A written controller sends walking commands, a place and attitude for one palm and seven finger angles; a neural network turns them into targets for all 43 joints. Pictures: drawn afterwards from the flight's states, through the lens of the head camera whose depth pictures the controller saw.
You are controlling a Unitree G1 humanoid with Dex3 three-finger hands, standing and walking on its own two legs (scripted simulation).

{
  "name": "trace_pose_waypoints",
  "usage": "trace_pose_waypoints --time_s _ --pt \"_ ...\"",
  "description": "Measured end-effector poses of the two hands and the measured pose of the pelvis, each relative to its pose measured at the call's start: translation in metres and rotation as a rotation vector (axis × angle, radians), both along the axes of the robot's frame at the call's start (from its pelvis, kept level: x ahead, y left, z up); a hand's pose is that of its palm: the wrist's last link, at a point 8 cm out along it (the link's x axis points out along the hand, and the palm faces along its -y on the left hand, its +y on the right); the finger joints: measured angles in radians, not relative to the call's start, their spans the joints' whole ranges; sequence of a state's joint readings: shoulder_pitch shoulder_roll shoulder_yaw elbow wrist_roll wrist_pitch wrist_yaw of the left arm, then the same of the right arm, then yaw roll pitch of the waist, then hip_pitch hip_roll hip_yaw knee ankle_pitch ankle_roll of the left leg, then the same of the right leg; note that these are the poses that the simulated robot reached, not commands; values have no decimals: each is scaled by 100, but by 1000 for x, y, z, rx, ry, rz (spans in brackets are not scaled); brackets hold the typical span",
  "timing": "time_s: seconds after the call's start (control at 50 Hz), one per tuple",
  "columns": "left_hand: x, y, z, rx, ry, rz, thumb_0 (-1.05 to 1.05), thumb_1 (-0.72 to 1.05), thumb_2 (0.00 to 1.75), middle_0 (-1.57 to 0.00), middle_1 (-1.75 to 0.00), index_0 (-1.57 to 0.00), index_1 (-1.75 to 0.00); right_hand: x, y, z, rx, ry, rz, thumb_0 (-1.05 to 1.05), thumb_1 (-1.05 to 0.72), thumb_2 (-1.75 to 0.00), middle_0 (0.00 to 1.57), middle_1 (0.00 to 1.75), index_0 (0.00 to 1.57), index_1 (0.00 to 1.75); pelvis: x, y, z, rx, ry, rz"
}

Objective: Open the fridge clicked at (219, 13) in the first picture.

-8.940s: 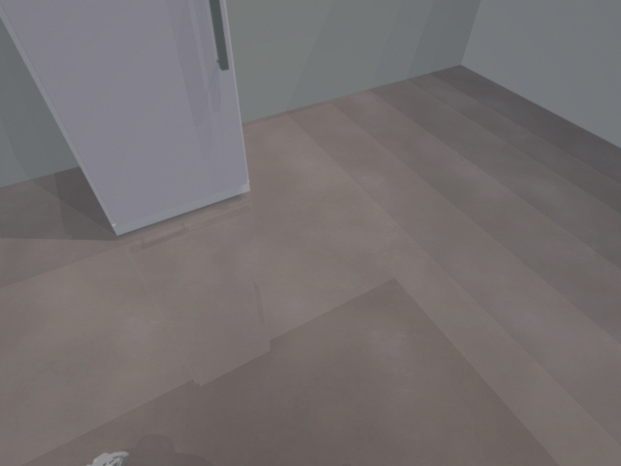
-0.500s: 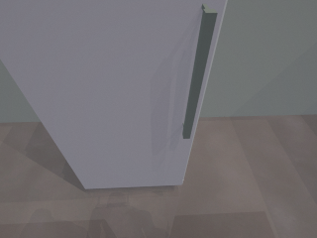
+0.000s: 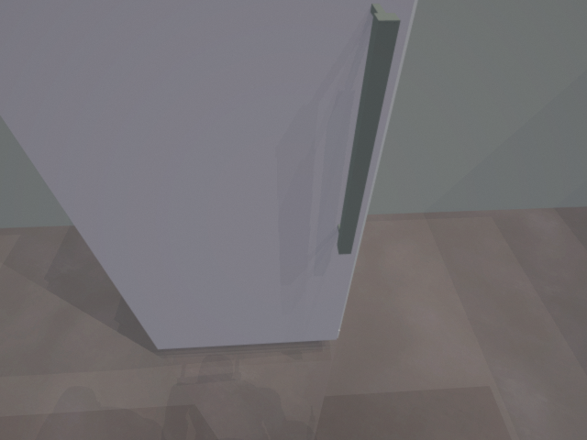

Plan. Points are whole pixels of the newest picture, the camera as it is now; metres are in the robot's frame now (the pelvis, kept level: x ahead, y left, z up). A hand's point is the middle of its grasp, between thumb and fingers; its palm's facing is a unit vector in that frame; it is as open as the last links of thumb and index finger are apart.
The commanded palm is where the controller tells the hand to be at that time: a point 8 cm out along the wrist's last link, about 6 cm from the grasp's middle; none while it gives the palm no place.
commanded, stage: look again from close up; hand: right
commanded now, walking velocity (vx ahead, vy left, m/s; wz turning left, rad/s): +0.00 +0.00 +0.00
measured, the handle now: (356, 156) +0.53 -0.08 +0.12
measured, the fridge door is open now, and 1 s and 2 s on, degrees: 0 0 0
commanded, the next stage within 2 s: shuffle to correct the standing spot in 1.82 s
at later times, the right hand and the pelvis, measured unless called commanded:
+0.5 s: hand out of the picture -0.01 -0.18 -0.18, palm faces +0.05 +0.98 -0.20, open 7.4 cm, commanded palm none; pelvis +0.00 +0.00 +0.00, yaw +0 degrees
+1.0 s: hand out of the picture -0.02 -0.18 -0.18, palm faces +0.05 +0.98 -0.19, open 7.4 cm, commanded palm none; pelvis +0.00 +0.00 +0.00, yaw -1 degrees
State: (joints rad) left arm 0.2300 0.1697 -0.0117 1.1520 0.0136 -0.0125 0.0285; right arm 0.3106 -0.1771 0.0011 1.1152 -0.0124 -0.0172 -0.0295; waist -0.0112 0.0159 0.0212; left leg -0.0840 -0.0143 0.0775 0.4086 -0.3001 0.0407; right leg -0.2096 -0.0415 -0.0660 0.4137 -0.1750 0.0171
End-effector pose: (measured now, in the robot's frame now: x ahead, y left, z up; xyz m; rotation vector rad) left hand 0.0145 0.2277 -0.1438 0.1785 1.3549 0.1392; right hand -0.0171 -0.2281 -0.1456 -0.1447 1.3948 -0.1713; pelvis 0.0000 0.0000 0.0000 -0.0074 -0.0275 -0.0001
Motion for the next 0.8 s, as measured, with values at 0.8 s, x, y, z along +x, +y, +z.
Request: trace_pose_waypoints --time_s 0.8 --pt "3 -4 0 -2 2 -10 0 90 90 -20 -29 -20 -29 -4 0 -1 4 4 -18 1 -91 -89 20 30 19 30 0 -2 0 2 -1 -11"
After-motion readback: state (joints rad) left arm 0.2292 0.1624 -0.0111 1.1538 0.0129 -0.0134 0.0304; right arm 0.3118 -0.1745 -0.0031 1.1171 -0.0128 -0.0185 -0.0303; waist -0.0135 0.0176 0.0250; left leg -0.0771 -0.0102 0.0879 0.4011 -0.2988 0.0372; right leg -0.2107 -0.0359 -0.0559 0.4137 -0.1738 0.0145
